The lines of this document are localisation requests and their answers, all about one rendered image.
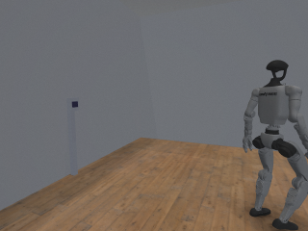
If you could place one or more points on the left robot upper arm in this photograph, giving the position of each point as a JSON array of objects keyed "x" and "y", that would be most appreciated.
[{"x": 249, "y": 112}]

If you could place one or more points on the robot left thigh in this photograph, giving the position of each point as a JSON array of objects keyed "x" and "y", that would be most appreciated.
[{"x": 266, "y": 158}]

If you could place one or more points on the button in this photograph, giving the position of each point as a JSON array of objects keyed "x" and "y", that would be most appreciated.
[{"x": 74, "y": 104}]

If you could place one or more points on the robot left forearm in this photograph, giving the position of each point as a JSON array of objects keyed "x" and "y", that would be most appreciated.
[{"x": 248, "y": 126}]

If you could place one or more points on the robot right thigh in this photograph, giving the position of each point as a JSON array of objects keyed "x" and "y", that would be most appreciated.
[{"x": 296, "y": 159}]

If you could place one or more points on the panel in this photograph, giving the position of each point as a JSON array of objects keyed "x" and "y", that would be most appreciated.
[{"x": 72, "y": 134}]

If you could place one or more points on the left robot hand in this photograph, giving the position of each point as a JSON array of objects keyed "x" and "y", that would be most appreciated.
[{"x": 248, "y": 141}]

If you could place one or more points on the robot thigh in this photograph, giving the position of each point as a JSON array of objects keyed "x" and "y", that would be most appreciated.
[
  {"x": 266, "y": 158},
  {"x": 296, "y": 159}
]

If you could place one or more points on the right robot upper arm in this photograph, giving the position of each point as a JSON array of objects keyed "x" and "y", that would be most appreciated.
[{"x": 294, "y": 103}]

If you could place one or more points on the robot right forearm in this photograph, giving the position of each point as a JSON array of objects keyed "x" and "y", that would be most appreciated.
[{"x": 302, "y": 129}]

